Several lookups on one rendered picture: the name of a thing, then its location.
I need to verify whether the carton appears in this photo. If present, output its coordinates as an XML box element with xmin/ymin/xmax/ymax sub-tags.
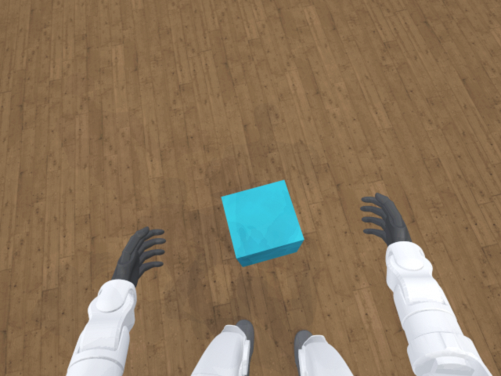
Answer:
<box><xmin>222</xmin><ymin>180</ymin><xmax>304</xmax><ymax>267</ymax></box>

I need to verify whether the robot right hand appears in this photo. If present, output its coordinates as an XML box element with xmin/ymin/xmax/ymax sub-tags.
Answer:
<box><xmin>360</xmin><ymin>193</ymin><xmax>412</xmax><ymax>246</ymax></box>

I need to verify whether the robot left hand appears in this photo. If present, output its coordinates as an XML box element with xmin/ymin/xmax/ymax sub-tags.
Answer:
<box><xmin>111</xmin><ymin>226</ymin><xmax>166</xmax><ymax>287</ymax></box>

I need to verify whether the right robot forearm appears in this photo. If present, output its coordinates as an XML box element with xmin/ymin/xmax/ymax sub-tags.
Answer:
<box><xmin>386</xmin><ymin>241</ymin><xmax>492</xmax><ymax>376</ymax></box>

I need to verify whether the robot left foot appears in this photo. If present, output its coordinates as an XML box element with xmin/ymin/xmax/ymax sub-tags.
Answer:
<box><xmin>236</xmin><ymin>320</ymin><xmax>254</xmax><ymax>376</ymax></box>

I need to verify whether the left robot forearm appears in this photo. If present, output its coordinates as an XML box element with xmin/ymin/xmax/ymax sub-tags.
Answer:
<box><xmin>66</xmin><ymin>280</ymin><xmax>137</xmax><ymax>376</ymax></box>

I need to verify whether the robot left thigh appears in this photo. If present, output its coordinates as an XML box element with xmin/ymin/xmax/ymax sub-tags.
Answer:
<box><xmin>191</xmin><ymin>332</ymin><xmax>250</xmax><ymax>376</ymax></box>

